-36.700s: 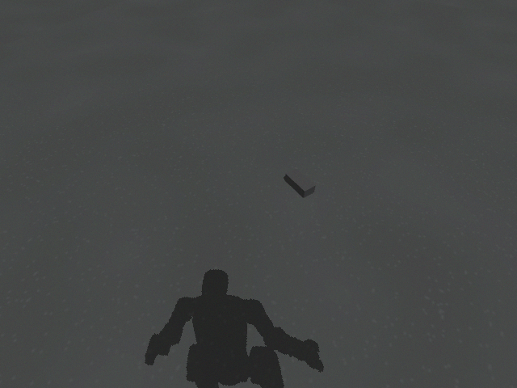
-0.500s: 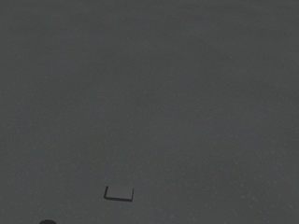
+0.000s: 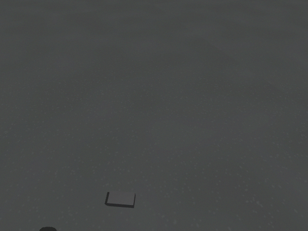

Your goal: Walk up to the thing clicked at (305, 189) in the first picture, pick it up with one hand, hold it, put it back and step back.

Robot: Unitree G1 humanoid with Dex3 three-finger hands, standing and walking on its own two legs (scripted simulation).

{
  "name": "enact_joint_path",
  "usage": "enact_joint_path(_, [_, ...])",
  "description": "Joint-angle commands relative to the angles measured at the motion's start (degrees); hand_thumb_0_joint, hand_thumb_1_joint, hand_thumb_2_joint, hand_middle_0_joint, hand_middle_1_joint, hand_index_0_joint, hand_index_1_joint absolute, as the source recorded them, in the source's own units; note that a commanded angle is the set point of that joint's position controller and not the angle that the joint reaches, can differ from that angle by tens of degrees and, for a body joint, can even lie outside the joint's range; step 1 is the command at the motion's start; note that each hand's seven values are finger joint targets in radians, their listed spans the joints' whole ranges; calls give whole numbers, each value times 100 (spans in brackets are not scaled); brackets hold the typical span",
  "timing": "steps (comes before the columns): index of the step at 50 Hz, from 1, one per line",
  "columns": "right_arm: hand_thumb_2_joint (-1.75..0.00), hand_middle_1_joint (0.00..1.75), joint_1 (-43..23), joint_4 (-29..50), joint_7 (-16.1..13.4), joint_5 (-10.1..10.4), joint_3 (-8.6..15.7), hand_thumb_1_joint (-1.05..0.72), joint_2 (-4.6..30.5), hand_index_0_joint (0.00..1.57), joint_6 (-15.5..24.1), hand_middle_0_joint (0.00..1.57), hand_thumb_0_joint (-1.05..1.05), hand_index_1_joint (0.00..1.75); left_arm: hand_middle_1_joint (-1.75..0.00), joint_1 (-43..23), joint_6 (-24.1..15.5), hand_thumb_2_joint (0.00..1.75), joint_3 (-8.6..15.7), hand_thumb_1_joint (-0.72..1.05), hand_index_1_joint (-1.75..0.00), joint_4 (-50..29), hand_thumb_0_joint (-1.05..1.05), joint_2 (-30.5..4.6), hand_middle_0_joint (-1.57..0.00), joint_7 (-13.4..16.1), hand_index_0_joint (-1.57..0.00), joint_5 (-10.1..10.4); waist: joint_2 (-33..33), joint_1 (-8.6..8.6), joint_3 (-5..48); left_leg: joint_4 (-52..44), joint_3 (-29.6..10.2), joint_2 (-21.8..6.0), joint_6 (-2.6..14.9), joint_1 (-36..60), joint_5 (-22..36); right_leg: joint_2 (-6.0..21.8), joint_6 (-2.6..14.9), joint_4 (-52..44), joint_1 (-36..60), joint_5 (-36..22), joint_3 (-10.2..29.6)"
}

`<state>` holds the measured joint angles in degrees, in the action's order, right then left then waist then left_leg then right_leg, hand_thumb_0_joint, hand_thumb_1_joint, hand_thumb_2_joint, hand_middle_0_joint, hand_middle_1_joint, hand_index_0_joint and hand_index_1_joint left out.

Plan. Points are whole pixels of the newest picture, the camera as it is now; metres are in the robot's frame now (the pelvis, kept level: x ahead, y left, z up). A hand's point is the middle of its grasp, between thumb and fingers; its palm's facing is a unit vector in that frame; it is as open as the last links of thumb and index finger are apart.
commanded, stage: stand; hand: left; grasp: from above
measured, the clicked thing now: (121, 199) +0.47 +0.23 -0.75
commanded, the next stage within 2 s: step back in 1.34 s
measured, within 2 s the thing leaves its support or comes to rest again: neither
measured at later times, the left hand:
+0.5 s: hand out of the picture +0.08 +0.24 -0.16, palm faces +0.01 -0.94 -0.34, open 7.4 cm
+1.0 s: hand out of the picture +0.08 +0.24 -0.16, palm faces +0.01 -0.94 -0.34, open 7.4 cm
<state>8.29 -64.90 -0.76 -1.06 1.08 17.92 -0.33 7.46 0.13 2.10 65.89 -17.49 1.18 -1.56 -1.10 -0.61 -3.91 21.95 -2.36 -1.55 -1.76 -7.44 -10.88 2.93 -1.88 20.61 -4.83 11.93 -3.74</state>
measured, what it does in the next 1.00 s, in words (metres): stands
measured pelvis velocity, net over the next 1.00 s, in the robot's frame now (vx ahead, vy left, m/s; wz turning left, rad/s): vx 0.01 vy -0.01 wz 0.00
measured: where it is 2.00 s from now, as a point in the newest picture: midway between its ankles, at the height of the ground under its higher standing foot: outside the picture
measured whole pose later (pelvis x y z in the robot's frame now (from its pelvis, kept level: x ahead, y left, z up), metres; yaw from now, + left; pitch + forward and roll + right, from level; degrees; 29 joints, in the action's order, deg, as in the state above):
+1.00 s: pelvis +0.01 -0.01 +0.00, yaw +0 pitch -3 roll +0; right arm 6.3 -65.5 -0.2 -0.7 0.2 19.2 0.2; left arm 6.4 -0.2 1.7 65.7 -18.3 0.2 -1.0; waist -1.0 -0.3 -3.1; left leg 19.3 -2.4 -2.0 -2.4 -6.7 -10.1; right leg 2.5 -1.3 19.2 -4.7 11.8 -3.9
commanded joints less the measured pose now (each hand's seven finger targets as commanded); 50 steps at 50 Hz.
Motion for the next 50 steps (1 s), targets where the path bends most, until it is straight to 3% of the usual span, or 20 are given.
enact_joint_path(1, [-90, 30, -186, 295, -84, -18, 167, -90, 1113, 20, 166, 20, 0, 30, -30, -204, -119, 90, 186, 90, -30, -279, 0, -1176, -20, 50, -20, 36, 4, -12, 326, -399, -347, -478, 271, -75, 779, 479, 208, -433, 59, -544, 466])
enact_joint_path(13, [-90, 30, -328, 256, -55, 4, 139, -90, 1176, 20, 171, 20, 0, 30, -30, -270, -121, 90, 160, 90, -30, -261, 0, -1210, -20, 13, -20, 44, 110, -6, 337, -511, -354, -491, 245, -49, 694, 450, 208, -468, -11, -385, 419])
enact_joint_path(20, [-90, 30, -304, 223, -63, 8, 120, -90, 1205, 20, 191, 20, 0, 30, -30, -325, -135, 90, 167, 90, -30, -277, 0, -1234, -20, 12, -20, 76, 60, 10, 515, -460, -317, -532, 240, 52, 1307, 480, 210, -369, 166, -908, 400])
enact_joint_path(33, [-90, 30, -374, 227, -43, 6, 111, -90, 1234, 20, 169, 20, 0, 30, -30, -378, -148, 90, 168, 90, -30, -298, 0, -1297, -20, 0, -20, 81, 128, 39, 513, -492, -275, -523, 247, -3, 1065, 523, 223, -452, 167, -838, 427])
enact_joint_path(39, [-90, 30, -384, 259, -32, 12, 115, -90, 1243, 20, 187, 20, 0, 30, -30, -364, -172, 90, 177, 90, -30, -334, 0, -1327, -20, -5, -20, 78, 156, 23, 568, -413, -282, -554, 253, 41, 1313, 550, 227, -427, 237, -1062, 427])
enact_joint_path(50, [-90, 30, -373, 236, -14, 15, 110, -90, 1268, 20, 172, 20, 0, 30, -30, -320, -145, 90, 171, 90, -30, -306, 0, -1339, -20, -38, -20, 70, 108, 42, 349, -602, -322, -513, 237, -56, 568, 489, 249, -554, -8, -348, 435])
